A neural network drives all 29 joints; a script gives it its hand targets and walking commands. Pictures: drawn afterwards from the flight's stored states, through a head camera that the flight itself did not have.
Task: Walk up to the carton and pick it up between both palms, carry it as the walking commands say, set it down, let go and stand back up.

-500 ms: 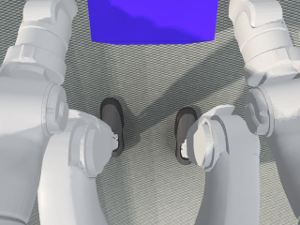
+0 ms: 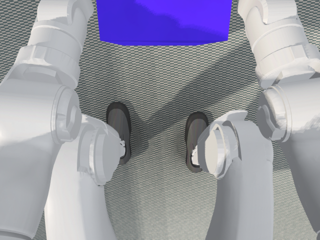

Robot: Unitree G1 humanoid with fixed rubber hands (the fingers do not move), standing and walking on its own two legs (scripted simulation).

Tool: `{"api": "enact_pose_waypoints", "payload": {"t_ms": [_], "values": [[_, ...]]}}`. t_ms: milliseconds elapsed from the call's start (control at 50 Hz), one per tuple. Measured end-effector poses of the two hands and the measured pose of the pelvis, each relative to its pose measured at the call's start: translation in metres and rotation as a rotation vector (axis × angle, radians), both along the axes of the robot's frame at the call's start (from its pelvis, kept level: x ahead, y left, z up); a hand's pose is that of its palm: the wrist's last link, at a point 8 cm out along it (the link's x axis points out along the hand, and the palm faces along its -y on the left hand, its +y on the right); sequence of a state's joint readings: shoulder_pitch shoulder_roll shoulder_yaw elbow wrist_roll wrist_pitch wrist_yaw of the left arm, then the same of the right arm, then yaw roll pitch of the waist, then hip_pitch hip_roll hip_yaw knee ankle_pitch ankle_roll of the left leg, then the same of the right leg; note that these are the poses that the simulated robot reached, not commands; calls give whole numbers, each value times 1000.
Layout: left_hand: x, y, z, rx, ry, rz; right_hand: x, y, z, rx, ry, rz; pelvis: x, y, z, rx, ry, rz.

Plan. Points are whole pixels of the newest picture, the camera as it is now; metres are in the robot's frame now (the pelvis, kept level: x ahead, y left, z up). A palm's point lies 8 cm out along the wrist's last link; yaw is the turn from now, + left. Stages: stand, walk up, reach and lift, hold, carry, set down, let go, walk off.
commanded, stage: reach and lift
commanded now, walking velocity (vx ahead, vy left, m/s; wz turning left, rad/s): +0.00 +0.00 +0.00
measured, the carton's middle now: out of the picture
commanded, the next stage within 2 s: none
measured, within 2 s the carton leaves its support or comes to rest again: leaves its support in 0.86 s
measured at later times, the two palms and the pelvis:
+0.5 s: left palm out of the picture +0.56 +0.16 -0.18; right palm out of the picture +0.57 -0.14 -0.18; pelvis +0.01 +0.00 -0.02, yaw -1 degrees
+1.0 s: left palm out of the picture +0.56 +0.15 -0.15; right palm out of the picture +0.56 -0.14 -0.15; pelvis +0.01 +0.01 -0.01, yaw -3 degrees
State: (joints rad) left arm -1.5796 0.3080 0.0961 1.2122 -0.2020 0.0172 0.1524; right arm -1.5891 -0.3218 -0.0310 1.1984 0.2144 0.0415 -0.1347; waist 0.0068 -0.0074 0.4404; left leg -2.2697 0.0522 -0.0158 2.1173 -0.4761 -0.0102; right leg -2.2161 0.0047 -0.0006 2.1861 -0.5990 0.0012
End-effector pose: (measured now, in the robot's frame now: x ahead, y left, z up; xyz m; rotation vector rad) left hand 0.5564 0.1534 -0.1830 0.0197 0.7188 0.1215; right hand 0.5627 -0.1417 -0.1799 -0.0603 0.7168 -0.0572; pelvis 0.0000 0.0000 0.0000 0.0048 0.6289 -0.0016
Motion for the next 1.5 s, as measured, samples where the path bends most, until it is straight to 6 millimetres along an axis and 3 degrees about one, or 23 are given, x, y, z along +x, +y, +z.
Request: {"api": "enact_pose_waypoints", "payload": {"t_ms": [360,820,1240,1500], "values": [[7,3,2,-11,44,-59,1,-2,-3,65,2,-7,3,5,-24,1,-47,-28],[8,0,6,9,67,-28,0,1,1,38,26,-21,11,4,-17,6,19,-35],[-5,-3,70,-14,14,35,-2,3,74,13,-11,-60,7,13,19,5,92,-52],[-2,-3,90,-8,5,38,-1,3,90,24,-19,-64,12,13,34,4,128,-51]]}}
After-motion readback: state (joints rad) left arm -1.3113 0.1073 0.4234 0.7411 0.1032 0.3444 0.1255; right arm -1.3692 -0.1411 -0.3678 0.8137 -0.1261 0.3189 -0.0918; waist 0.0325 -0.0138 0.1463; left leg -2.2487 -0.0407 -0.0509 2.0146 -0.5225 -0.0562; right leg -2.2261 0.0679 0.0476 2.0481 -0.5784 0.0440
